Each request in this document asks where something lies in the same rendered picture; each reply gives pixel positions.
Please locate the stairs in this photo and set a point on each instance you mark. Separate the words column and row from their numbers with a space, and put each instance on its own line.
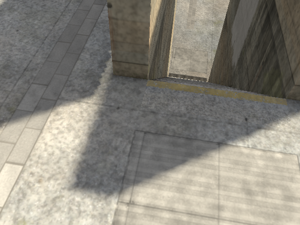
column 204, row 84

